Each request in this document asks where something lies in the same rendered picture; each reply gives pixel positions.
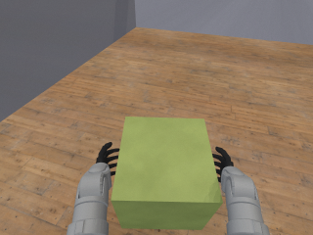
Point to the carton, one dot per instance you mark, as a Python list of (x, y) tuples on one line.
[(165, 176)]

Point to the robot right hand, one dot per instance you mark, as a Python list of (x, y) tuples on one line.
[(224, 159)]

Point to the robot left hand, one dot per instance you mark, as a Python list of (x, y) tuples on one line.
[(103, 156)]

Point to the left robot forearm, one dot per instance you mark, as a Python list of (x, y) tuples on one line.
[(91, 202)]

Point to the right robot forearm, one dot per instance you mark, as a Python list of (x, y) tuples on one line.
[(242, 204)]

